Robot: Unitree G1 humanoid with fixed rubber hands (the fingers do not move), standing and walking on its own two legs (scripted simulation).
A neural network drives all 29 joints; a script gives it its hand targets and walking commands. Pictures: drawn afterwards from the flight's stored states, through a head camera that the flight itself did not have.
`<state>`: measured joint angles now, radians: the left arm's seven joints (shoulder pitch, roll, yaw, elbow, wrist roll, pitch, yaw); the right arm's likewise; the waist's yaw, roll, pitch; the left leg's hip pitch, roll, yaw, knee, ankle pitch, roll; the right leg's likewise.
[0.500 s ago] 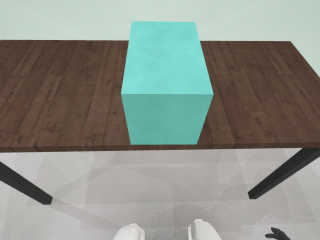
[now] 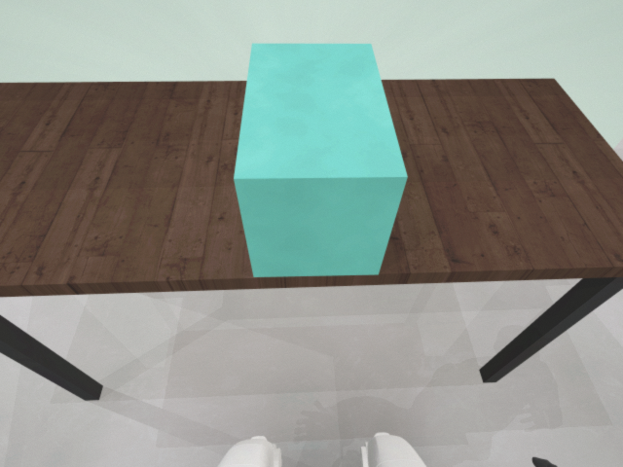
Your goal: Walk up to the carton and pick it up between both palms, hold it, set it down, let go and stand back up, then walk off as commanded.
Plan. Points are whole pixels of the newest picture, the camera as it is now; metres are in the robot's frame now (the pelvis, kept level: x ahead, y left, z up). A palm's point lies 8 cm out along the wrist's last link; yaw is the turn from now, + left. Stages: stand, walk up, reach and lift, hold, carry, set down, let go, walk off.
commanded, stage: walk up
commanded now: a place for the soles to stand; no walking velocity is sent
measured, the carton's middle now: (314, 157) +0.52 +0.00 +0.09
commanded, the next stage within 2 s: stand in 0.84 s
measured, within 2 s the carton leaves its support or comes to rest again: neither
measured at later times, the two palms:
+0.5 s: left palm out of the picture +0.05 +0.33 -0.09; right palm out of the picture +0.09 -0.31 -0.10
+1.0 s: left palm out of the picture +0.03 +0.31 -0.08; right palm out of the picture +0.06 -0.33 -0.09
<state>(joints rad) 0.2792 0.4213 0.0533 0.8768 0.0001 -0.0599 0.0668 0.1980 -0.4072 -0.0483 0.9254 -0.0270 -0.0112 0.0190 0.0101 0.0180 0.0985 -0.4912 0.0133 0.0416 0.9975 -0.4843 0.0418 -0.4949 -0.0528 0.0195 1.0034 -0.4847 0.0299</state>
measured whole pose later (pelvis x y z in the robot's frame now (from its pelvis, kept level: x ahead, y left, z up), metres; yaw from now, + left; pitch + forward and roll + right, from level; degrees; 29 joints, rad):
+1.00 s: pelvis -0.02 -0.01 +0.01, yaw +1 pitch -1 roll +0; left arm 0.26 0.41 0.05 0.88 0.00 -0.05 0.03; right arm 0.18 -0.41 -0.05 0.98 -0.02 -0.04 0.00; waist 0.01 0.01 0.10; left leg -0.47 0.01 0.00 0.90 -0.41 0.01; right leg -0.47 -0.05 0.00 0.89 -0.40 0.04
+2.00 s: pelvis -0.01 -0.01 +0.05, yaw +0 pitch -2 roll +0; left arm 0.07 0.32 0.08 0.52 0.00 0.35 0.03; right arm 0.10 -0.36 -0.12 0.79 -0.05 -0.18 0.06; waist 0.01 -0.01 0.12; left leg -0.30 0.02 0.02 0.61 -0.27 -0.01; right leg -0.30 -0.04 0.00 0.59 -0.25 0.03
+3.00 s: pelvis +0.02 -0.01 +0.07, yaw +0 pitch -3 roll +0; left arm 0.31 0.21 0.00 0.04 -0.02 0.08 0.07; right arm 0.38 -0.24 -0.04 0.00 0.17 -0.05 0.02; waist 0.01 -0.02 0.08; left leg -0.10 0.02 0.03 0.32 -0.17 -0.01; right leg -0.09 -0.04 0.00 0.28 -0.14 0.03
